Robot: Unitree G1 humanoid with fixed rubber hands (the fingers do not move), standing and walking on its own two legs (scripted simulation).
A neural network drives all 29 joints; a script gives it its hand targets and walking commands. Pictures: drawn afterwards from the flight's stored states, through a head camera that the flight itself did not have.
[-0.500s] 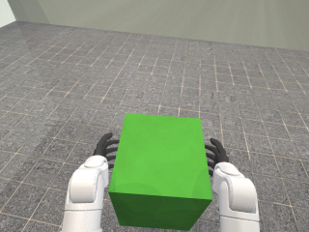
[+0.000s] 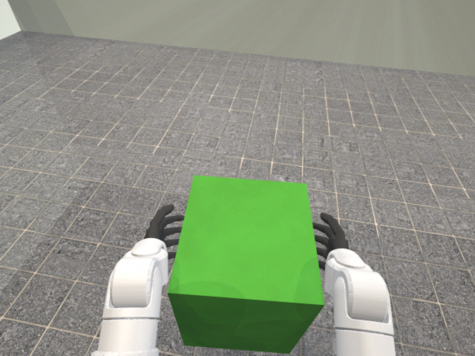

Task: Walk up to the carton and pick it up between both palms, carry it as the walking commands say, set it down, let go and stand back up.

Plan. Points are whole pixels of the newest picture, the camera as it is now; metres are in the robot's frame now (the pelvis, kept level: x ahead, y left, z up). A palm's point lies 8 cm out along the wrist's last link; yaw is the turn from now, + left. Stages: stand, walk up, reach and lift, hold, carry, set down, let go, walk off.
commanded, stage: carry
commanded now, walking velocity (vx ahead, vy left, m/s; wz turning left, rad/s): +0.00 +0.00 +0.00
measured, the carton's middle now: (243, 267) +0.30 +0.00 -0.01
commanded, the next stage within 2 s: hold in 0.60 s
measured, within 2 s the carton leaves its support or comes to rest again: neither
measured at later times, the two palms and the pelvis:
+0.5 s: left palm (152, 256) +0.26 +0.14 +0.07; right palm (338, 268) +0.26 -0.15 +0.07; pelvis -0.02 +0.00 +0.00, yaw +0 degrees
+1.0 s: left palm (149, 250) +0.28 +0.15 +0.07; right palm (331, 263) +0.27 -0.14 +0.07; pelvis -0.03 +0.01 +0.01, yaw -3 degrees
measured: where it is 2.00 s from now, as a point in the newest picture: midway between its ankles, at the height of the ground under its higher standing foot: outside the picture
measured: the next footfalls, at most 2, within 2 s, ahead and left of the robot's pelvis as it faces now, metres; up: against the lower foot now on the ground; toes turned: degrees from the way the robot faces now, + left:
none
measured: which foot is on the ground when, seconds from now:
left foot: down 0.00-1.00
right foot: down 0.00-1.00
